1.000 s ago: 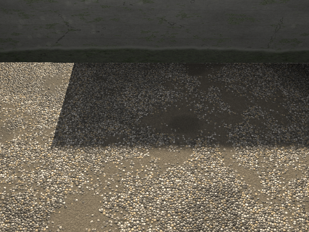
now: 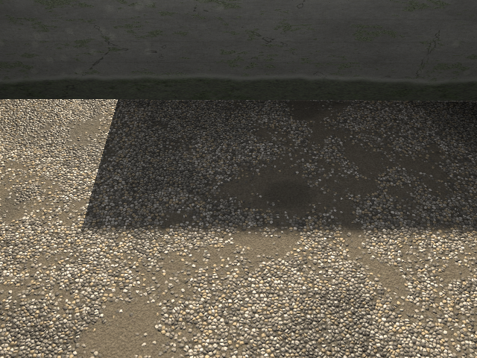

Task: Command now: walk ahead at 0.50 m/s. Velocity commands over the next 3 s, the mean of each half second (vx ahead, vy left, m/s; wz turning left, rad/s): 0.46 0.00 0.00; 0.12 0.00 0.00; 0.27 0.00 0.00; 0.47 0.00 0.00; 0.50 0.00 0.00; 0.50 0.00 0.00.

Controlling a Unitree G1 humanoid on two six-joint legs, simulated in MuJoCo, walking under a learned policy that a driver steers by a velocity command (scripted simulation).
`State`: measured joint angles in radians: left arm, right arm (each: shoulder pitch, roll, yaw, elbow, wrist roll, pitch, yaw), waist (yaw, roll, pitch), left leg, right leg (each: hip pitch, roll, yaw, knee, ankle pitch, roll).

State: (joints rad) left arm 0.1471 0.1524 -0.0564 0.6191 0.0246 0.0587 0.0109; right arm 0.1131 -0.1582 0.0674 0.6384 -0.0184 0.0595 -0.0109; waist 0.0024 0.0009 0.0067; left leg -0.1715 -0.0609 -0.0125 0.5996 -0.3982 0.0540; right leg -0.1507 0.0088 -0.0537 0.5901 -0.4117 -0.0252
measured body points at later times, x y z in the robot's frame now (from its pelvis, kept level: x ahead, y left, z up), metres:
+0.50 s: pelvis +0.00 +0.00 +0.00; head +0.00 +0.00 +0.45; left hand +0.17 +0.20 -0.10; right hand +0.18 -0.20 -0.09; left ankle -0.05 +0.09 -0.73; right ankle -0.06 -0.10 -0.73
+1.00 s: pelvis -0.01 +0.00 +0.02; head +0.00 +0.00 +0.47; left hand +0.13 +0.22 -0.10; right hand +0.14 -0.22 -0.10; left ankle -0.05 +0.09 -0.73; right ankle -0.06 -0.10 -0.73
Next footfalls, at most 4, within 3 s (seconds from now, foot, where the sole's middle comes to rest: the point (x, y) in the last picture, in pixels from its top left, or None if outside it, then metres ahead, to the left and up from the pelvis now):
none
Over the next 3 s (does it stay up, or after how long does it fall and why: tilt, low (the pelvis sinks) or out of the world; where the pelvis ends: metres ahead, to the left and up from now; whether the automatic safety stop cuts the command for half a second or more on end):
stays up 0.00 0.00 0.00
